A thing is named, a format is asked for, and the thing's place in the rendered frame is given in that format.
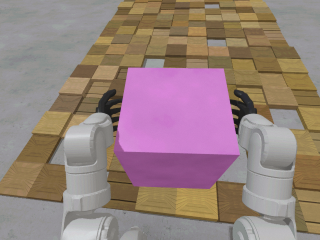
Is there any robot left thigh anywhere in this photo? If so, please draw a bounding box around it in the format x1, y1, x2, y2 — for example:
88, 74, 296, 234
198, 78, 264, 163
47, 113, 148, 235
120, 230, 148, 240

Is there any right robot upper arm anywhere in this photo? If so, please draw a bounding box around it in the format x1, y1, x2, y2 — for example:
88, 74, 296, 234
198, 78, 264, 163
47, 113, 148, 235
232, 216, 295, 240

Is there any robot left shin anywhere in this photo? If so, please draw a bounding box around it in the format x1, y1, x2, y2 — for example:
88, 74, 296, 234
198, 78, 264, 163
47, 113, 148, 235
130, 226, 141, 231

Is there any robot right hand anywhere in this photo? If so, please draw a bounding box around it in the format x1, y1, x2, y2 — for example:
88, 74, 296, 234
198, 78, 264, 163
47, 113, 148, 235
229, 89, 257, 135

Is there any carton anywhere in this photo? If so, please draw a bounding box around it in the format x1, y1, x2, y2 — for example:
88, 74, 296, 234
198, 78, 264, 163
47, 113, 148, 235
113, 67, 240, 189

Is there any robot right forearm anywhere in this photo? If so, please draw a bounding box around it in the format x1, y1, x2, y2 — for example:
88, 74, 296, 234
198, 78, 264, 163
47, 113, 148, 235
238, 113, 298, 240

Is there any left robot upper arm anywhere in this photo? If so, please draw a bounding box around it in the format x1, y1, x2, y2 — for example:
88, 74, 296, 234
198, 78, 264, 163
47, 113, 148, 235
61, 212, 119, 240

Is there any robot left forearm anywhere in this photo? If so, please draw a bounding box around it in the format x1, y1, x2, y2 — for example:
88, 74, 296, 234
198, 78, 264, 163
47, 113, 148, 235
60, 112, 114, 240

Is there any robot left hand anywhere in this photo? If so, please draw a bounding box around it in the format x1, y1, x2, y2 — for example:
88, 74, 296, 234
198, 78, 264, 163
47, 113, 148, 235
95, 89, 123, 132

